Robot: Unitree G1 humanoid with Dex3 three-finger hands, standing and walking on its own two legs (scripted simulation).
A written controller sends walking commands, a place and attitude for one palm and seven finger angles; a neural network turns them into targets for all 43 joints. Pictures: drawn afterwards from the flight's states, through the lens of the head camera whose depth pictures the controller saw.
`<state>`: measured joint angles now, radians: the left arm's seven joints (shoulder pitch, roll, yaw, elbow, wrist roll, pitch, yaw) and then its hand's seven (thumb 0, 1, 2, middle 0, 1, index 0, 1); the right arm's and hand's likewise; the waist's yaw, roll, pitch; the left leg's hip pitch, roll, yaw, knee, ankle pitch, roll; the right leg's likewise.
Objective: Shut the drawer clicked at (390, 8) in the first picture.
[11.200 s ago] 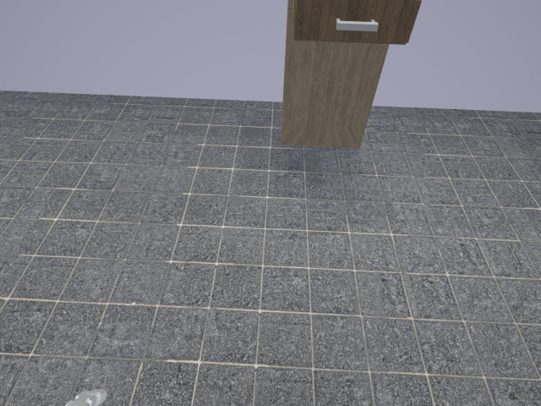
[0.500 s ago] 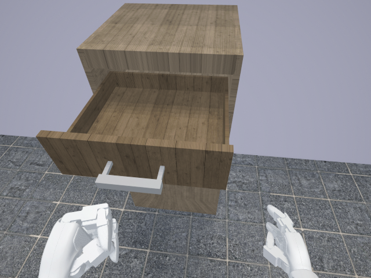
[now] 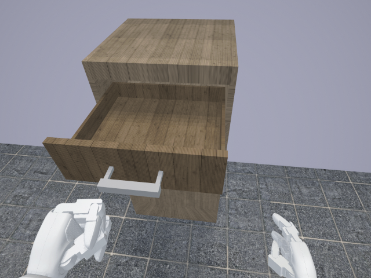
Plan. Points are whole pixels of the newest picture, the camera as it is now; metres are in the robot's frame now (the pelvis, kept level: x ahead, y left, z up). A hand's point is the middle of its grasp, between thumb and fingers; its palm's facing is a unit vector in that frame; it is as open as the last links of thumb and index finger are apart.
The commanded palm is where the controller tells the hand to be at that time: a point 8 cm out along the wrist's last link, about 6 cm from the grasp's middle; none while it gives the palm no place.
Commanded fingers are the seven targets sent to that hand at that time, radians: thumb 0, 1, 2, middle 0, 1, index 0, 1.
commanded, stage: raise the hand and make a fist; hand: left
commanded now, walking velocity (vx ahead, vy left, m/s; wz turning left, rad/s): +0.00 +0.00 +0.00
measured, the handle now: (132, 180) +0.31 +0.16 +0.06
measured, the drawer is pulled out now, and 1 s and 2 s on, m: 0.29 0.29 0.29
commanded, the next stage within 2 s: bring the fist close to the handle in 0.14 s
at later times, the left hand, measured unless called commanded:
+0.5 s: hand (110, 236) +0.16 +0.14 +0.13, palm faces +0.02 -1.00 -0.07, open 3.3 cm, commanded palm +0.12 +0.19 +0.13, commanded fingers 0.00 0.90 0.90 -1.40 -1.60 -1.40 -1.60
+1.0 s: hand (130, 226) +0.20 +0.13 +0.08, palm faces -0.01 -1.00 -0.04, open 3.3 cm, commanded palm +0.17 +0.18 +0.08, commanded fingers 0.00 0.90 0.90 -1.40 -1.60 -1.40 -1.60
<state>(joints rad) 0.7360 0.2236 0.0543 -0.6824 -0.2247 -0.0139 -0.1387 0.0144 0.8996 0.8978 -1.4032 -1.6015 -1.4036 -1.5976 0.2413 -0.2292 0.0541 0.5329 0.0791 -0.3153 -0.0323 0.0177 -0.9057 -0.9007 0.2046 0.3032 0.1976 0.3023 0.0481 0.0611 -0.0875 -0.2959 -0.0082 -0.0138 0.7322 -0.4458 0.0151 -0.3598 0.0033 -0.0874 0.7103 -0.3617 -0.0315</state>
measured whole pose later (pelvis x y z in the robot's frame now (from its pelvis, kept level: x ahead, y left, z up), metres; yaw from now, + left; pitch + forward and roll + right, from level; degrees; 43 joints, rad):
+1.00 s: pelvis -0.01 +0.00 -0.01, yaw +0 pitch +6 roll +0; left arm 0.52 0.15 -0.03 -0.31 -0.16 -0.19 -0.08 0.02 0.90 0.90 -1.40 -1.60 -1.40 -1.60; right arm 0.26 -0.24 0.04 0.55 0.03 -0.28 -0.02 0.02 -0.91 -0.90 0.20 0.30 0.20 0.30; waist 0.01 0.05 -0.07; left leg -0.44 -0.02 0.00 0.80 -0.46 0.02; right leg -0.51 -0.01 -0.08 0.79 -0.38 -0.03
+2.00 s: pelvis -0.01 -0.01 -0.02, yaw +0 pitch +9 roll +0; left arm 0.32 0.17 -0.02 -0.13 -0.15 -0.25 -0.05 0.01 0.89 0.91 -1.40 -1.60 -1.40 -1.60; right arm 0.24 -0.25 0.04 0.51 0.02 -0.18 -0.02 0.02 -0.91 -0.90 0.21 0.30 0.20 0.30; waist -0.01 0.05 -0.09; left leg -0.57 -0.01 -0.02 0.90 -0.50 0.01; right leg -0.64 -0.01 -0.09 0.88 -0.41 -0.04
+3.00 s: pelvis -0.01 +0.00 -0.01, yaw -1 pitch +10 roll +0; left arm -0.26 0.17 0.08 0.47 -0.15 -0.31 -0.04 0.00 0.86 0.91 -1.40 -1.60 -1.40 -1.60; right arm 0.26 -0.25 0.02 0.63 0.03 -0.11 -0.01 0.01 -0.91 -0.90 0.20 0.30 0.20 0.30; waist -0.04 0.03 -0.06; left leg -0.53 -0.02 0.01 0.79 -0.43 0.01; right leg -0.61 -0.01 -0.06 0.78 -0.34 -0.03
